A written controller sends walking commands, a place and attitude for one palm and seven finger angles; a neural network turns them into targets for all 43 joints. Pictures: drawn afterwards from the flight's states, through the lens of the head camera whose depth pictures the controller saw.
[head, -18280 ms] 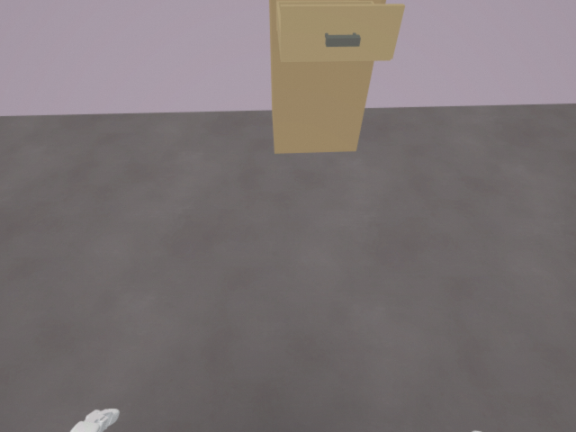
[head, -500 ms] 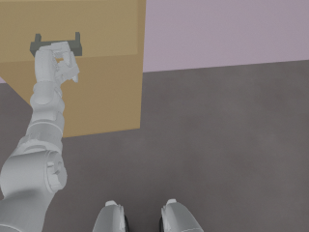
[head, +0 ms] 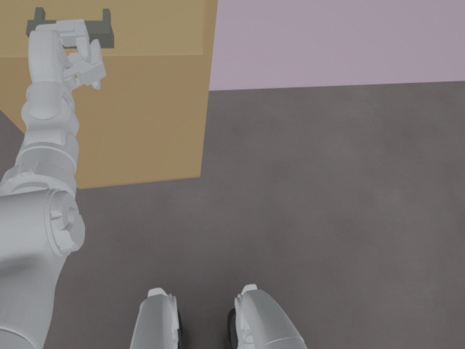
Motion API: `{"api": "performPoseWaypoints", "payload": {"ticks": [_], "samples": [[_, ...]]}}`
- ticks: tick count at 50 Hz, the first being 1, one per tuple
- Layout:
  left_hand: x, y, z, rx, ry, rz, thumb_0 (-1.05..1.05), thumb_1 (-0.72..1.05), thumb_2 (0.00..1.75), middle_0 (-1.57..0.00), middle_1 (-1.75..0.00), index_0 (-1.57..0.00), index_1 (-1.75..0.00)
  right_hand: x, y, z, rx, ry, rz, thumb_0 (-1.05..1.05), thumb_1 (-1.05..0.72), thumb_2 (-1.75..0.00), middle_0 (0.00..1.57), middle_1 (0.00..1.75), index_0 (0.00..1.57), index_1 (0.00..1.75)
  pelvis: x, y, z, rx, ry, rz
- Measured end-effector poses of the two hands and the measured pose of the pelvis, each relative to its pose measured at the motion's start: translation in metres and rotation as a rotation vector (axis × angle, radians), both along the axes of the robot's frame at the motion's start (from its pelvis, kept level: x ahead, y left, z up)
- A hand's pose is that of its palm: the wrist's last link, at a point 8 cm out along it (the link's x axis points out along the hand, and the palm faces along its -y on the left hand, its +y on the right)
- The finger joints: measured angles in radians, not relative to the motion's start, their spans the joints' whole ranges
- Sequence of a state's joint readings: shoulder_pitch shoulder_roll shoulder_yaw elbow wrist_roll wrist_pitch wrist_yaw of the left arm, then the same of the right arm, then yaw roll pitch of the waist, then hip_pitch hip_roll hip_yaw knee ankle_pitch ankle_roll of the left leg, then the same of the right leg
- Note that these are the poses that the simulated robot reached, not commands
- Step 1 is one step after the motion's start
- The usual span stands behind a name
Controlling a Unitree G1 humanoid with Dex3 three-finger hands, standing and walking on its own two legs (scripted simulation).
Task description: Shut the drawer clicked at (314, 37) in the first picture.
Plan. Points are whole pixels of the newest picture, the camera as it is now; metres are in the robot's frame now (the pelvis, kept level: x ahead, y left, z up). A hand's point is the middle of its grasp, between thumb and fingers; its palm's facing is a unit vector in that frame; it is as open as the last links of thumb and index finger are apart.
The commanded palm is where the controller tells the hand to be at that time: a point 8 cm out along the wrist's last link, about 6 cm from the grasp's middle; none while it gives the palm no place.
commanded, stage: pull the fist back off the drawer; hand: left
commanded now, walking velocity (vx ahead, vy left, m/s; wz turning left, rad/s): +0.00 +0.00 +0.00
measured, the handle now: (73, 24) +0.64 +0.19 +0.08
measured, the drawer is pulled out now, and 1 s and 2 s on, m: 0.00 0.00 0.00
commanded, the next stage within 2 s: draw the hand back to the body in 0.64 s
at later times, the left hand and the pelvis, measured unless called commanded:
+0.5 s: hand (99, 66) +0.55 +0.14 +0.09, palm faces +0.05 -1.00 -0.03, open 3.2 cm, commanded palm +0.51 +0.18 +0.09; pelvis +0.01 +0.01 +0.01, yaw -2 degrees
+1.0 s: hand (69, 93) +0.47 +0.17 +0.12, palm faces +0.06 -1.00 -0.03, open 3.3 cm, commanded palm +0.43 +0.22 +0.13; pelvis +0.06 +0.00 +0.05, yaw -1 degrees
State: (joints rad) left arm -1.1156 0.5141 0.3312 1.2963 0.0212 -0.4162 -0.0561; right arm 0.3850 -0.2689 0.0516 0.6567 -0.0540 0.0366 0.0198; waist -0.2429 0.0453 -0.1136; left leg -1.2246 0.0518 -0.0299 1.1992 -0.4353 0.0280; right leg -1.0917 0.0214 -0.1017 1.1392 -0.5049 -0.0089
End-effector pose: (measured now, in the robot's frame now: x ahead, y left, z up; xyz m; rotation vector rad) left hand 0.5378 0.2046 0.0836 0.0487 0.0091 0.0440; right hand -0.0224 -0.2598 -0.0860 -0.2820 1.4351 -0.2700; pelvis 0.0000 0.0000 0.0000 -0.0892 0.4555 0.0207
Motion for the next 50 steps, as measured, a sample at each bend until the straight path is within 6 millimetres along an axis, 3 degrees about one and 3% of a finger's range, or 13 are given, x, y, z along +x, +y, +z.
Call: {"api": "performPoseWaypoints", "payload": {"ticks": [12, 21, 26, 33, 41, 50], "samples": [[-0.002, -0.003, 0.001, -0.012, 0.019, -0.013, 0.01, 0.69, 0.91, -1.40, -1.60, -1.40, -1.60, -0.021, 0.009, 0.000, 0.012, 0.002, -0.020, 0.00, -0.90, -0.90, 0.20, 0.30, 0.20, 0.30, -0.009, 0.004, -0.003, -0.006, -0.002, -0.012], [-0.008, -0.009, 0.003, -0.023, -0.005, 0.000, 0.02, 0.80, 0.89, -1.40, -1.60, -1.40, -1.60, -0.013, 0.021, -0.001, 0.062, -0.005, -0.040, 0.01, -0.90, -0.90, 0.20, 0.30, 0.20, 0.30, 0.001, 0.009, 0.005, 0.008, -0.014, -0.031], [-0.017, -0.007, 0.003, -0.019, 0.001, 0.011, 0.02, 0.86, 0.89, -1.40, -1.60, -1.40, -1.60, 0.008, 0.022, 0.002, 0.088, -0.030, -0.042, 0.01, -0.90, -0.90, 0.20, 0.30, 0.20, 0.30, 0.013, 0.009, 0.013, 0.019, -0.031, -0.040], [-0.033, 0.003, -0.002, -0.022, 0.004, 0.023, 0.02, 0.89, 0.90, -1.40, -1.60, -1.40, -1.60, 0.052, 0.015, 0.008, 0.091, -0.088, -0.012, 0.01, -0.90, -0.90, 0.20, 0.30, 0.20, 0.30, 0.030, 0.006, 0.023, 0.028, -0.056, -0.034], [-0.037, 0.002, 0.004, -0.022, -0.040, 0.004, 0.02, 0.90, 0.90, -1.41, -1.60, -1.40, -1.60, 0.097, 0.000, 0.010, 0.068, -0.146, 0.021, 0.01, -0.90, -0.90, 0.20, 0.30, 0.20, 0.30, 0.041, 0.002, 0.026, 0.032, -0.065, -0.023], [-0.090, 0.018, 0.035, -0.018, -0.013, 0.012, 0.02, 0.90, 0.90, -1.40, -1.60, -1.40, -1.60, 0.146, 0.006, 0.034, 0.121, -0.300, 0.026, 0.01, -0.90, -0.90, 0.20, 0.30, 0.20, 0.30, 0.060, -0.002, 0.053, 0.051, -0.152, -0.032]]}}
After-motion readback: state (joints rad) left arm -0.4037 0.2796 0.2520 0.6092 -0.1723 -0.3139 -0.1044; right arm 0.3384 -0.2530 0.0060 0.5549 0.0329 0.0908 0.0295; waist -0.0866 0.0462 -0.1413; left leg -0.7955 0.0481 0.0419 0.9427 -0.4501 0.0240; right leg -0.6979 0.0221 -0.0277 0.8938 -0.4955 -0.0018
